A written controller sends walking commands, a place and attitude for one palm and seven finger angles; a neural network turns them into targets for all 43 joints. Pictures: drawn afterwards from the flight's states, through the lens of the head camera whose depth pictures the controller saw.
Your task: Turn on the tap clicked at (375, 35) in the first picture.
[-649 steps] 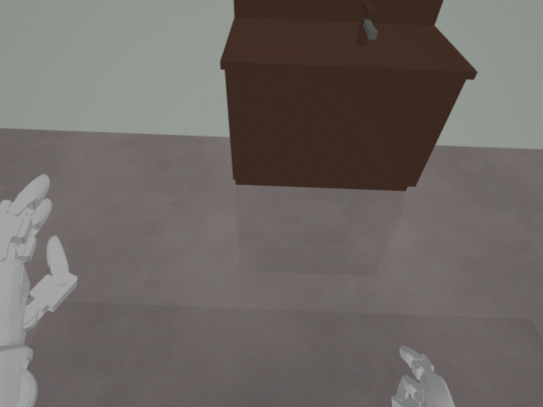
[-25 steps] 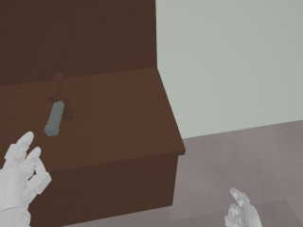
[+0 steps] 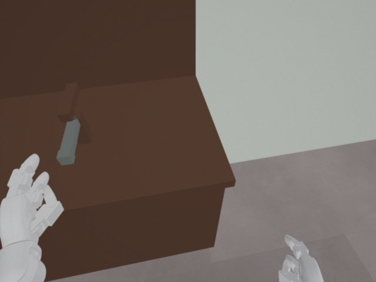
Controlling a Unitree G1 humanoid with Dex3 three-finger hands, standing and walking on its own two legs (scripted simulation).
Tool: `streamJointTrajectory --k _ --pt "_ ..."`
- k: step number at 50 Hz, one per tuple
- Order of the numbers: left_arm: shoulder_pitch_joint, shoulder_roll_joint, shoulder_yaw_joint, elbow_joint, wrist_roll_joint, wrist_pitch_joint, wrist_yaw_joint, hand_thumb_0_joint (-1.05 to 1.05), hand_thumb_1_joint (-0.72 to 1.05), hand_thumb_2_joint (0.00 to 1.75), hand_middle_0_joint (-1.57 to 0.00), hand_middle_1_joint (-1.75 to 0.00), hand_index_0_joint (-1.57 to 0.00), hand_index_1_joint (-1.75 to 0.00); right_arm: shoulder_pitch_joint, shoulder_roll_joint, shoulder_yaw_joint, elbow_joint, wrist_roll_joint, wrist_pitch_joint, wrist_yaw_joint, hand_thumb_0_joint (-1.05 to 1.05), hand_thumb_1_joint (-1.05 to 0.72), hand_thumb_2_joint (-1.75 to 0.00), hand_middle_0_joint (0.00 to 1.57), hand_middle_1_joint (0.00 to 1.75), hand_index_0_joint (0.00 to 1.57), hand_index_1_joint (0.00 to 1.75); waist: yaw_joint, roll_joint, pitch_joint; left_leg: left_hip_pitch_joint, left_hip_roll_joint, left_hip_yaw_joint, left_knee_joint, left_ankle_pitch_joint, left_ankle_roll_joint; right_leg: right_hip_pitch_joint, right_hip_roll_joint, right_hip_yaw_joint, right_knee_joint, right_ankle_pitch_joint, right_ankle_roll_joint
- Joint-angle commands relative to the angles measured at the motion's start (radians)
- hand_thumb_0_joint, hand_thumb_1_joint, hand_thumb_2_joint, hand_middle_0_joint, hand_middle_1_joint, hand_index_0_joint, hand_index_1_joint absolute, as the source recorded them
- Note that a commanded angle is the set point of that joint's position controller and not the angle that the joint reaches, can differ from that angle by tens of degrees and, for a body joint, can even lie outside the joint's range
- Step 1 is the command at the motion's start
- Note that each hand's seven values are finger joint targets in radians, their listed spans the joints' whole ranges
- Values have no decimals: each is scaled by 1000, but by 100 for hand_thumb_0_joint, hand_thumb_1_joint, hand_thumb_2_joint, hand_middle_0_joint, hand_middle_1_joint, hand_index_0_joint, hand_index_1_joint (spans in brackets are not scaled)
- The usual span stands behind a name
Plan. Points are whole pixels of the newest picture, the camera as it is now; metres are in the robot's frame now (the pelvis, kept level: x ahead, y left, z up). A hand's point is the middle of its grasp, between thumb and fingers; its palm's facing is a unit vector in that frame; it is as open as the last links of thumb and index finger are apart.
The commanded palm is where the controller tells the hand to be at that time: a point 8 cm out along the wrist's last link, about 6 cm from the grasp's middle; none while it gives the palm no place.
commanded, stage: reach beside the lever's end, fingers flat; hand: left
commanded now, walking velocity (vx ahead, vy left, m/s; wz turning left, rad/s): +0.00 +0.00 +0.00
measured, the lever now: (66, 157) +0.36 +0.33 +0.06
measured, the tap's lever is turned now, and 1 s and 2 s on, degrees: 0 0 0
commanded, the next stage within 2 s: push the lever round in 1.42 s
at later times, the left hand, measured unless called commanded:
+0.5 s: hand (53, 193) +0.25 +0.30 +0.07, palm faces +0.51 -0.85 -0.13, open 7.7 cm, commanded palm +0.22 +0.34 +0.07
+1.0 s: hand (50, 183) +0.29 +0.34 +0.05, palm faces +0.51 -0.85 -0.13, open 7.8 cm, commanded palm +0.25 +0.38 +0.05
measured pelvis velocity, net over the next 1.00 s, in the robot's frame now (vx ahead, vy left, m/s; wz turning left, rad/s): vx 0.00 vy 0.01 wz -0.02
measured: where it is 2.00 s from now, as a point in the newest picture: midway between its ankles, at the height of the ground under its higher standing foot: outside the picture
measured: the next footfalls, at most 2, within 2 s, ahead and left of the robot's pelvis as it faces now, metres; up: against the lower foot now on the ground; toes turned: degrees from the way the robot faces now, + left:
none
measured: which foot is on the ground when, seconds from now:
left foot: down 0.00-1.00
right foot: down 0.00-1.00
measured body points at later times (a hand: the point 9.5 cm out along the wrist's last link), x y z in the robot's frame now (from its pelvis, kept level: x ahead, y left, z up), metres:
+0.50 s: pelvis +0.00 +0.00 +0.00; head +0.02 +0.00 +0.44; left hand +0.22 +0.34 +0.08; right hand +0.17 -0.24 -0.10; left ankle +0.00 +0.10 -0.72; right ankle +0.02 -0.07 -0.72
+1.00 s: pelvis +0.00 +0.01 -0.02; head +0.04 +0.00 +0.43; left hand +0.26 +0.38 +0.06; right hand +0.14 -0.26 -0.12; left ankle +0.00 +0.10 -0.72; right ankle +0.02 -0.07 -0.72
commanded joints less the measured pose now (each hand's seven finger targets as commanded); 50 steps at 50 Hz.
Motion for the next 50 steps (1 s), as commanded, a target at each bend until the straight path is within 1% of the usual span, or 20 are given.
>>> streamJointTrajectory --k 1,2,3,4,6,13,16,19,21,24,26,29,31,38,41,42,44,46,47,50 --pt "-140 199 131 -167 10 -83 9 0 90 90 -18 -25 -18 -25 -106 -132 -50 -142 1 -46 -9 0 -90 -90 20 30 20 30 5 -6 -116 -8 32 -36 -103 183 -23 88 -49 75 -110 89 42" --pt "-179 187 117 -162 9 -90 6 0 90 90 -18 -25 -18 -25 -105 -132 -52 -145 2 -43 -8 0 -90 -90 20 30 20 30 -9 -10 -135 -5 30 -33 -98 187 -21 88 -53 79 -107 98 45" --pt "-169 203 142 -140 8 -94 7 0 90 90 -18 -25 -18 -25 -102 -132 -55 -141 2 -42 -7 0 -90 -90 20 30 20 30 1 -11 -141 -5 33 -37 -100 198 -28 93 -49 75 -103 105 41" --pt "-165 179 115 -130 8 -98 0 0 90 90 -18 -24 -18 -24 -106 -132 -54 -145 1 -41 -6 0 -90 -90 20 30 20 30 0 -3 -139 -4 31 -34 -97 202 -25 89 -50 76 -101 113 42" --pt "-198 214 142 -130 17 -112 -1 0 90 90 -18 -24 -18 -24 -98 -133 -55 -134 1 -40 -7 0 -90 -90 20 30 20 30 0 37 -145 9 34 -34 -97 223 -34 88 -46 72 -93 130 37" --pt "-229 202 141 -52 8 -142 -20 0 90 90 -17 -22 -17 -22 -89 -140 -63 -136 0 -32 -5 0 -90 -90 20 30 20 30 -7 -14 -162 -11 33 -32 -85 230 -33 84 -44 71 -80 150 41" --pt "-257 269 208 -4 11 -150 -23 0 90 90 -17 -21 -17 -21 -84 -142 -64 -120 0 -22 -9 0 -90 -90 20 30 20 30 -3 -4 -155 -34 32 -31 -79 218 -31 83 -41 76 -77 142 40" --pt "-302 226 160 14 8 -168 -37 0 90 90 -17 -20 -17 -20 -84 -142 -63 -128 0 -24 -7 0 -90 -90 20 30 20 30 -16 23 -165 -34 29 -28 -70 213 -29 66 -43 77 -68 138 42" --pt "-337 283 205 62 15 -176 -39 0 90 90 -17 -20 -17 -20 -83 -148 -62 -110 0 -20 -13 0 -90 -90 20 30 20 30 -18 24 -141 -54 30 -31 -64 181 -22 49 -40 82 -72 106 41" --pt "-387 261 180 88 7 -195 -57 0 90 90 -16 -19 -16 -19 -78 -150 -64 -114 -1 -23 -13 0 -90 -90 20 30 20 30 -25 23 -185 -52 29 -31 -57 178 -18 54 -42 86 -62 108 42" --pt "-403 308 221 139 11 -196 -61 0 90 90 -16 -19 -16 -19 -69 -154 -64 -103 -2 -19 -17 0 -90 -90 20 30 20 30 -22 9 -180 -71 29 -30 -49 177 -14 62 -41 90 -58 117 43" --pt "-419 309 222 156 2 -203 -83 0 90 90 -16 -18 -16 -18 -63 -156 -68 -112 -3 -14 -16 0 -90 -90 20 30 20 30 -17 27 -226 -71 28 -28 -42 204 -16 76 -42 92 -45 148 44" --pt "-402 341 257 194 6 -205 -84 0 90 90 -16 -17 -16 -17 -51 -156 -68 -105 -3 -8 -16 0 -90 -90 20 30 20 30 -8 28 -218 -80 29 -25 -36 222 -15 85 -41 93 -40 173 43" --pt "-480 355 274 286 -4 -228 -111 0 90 90 -15 -16 -15 -16 -35 -163 -70 -108 -2 9 -14 0 -90 -90 20 30 20 30 -27 -15 -206 -135 31 -25 -16 191 -3 48 -39 98 -21 159 51" --pt "-523 408 304 292 8 -250 -120 0 90 90 -15 -15 -15 -15 -26 -165 -73 -99 -4 12 -17 0 -90 -90 20 30 20 30 -25 48 -228 -123 32 -24 -3 198 -3 41 -37 102 -12 153 45" --pt "-531 373 268 288 7 -258 -127 0 90 90 -15 -15 -15 -15 -17 -165 -73 -103 -5 12 -14 0 -90 -90 20 30 20 30 -32 43 -250 -115 30 -24 -2 209 -5 45 -38 101 -6 166 47" --pt "-533 381 278 311 3 -268 -135 0 90 90 -15 -15 -15 -15 -11 -169 -75 -101 -8 13 -13 0 -90 -90 20 30 20 30 -34 24 -265 -121 32 -26 10 218 -4 37 -35 99 5 177 49" --pt "-542 429 320 370 5 -269 -139 0 90 90 -15 -15 -15 -15 -6 -175 -73 -88 -7 22 -16 0 -90 -90 20 30 20 30 -34 20 -225 -158 34 -28 15 196 -2 19 -33 100 5 156 48" --pt "-564 413 306 383 0 -273 -147 0 90 90 -15 -15 -15 -15 -3 -173 -74 -90 -5 25 -16 0 -90 -90 20 30 20 30 -40 -1 -235 -166 33 -28 16 192 -1 22 -35 101 11 157 50" --pt "-588 440 318 407 -1 -279 -164 0 90 90 -15 -15 -15 -15 0 -176 -74 -95 -5 29 -15 0 -90 -90 20 30 20 30 -36 34 -256 -173 33 -26 26 179 0 8 -35 103 19 137 49"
